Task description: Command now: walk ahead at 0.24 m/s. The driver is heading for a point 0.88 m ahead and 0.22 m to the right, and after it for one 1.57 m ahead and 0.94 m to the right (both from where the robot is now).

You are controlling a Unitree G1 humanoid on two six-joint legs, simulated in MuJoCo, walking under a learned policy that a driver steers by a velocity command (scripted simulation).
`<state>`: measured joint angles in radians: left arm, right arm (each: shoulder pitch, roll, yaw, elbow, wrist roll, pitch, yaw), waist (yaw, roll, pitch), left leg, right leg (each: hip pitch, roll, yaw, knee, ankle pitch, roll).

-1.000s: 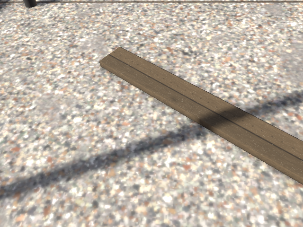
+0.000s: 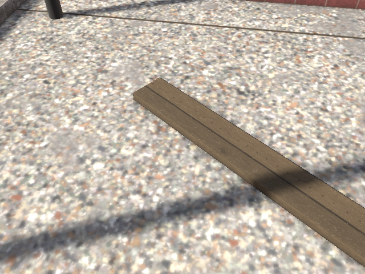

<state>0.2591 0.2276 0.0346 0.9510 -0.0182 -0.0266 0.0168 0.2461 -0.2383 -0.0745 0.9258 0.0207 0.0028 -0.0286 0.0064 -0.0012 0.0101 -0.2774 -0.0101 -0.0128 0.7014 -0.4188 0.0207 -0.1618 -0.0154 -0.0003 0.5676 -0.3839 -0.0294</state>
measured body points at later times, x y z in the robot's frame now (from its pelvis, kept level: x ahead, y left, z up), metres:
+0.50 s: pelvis +0.19 +0.04 +0.01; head +0.22 +0.05 +0.46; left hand +0.41 +0.27 -0.09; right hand +0.12 -0.21 -0.13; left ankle +0.05 +0.13 -0.73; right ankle +0.38 -0.11 -0.69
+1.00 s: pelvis +0.36 +0.02 +0.01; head +0.40 +0.02 +0.45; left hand +0.50 +0.30 -0.11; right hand +0.48 -0.27 -0.11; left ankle +0.45 +0.16 -0.71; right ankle +0.42 -0.08 -0.73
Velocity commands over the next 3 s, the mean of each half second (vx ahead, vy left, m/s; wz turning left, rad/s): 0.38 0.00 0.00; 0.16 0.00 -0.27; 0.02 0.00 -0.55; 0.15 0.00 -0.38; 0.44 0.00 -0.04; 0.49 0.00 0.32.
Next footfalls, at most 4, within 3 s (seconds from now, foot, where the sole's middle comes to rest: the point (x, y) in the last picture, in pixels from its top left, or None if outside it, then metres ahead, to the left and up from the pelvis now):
0.60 right None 0.45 -0.08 -0.77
1.06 left None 0.49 0.13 -0.77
1.52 right None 0.37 -0.11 -0.77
2.08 left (189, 258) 0.60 0.01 -0.77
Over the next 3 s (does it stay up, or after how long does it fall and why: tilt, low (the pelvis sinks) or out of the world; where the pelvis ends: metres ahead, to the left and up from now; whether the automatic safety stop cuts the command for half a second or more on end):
stays up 0.85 -0.31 0.00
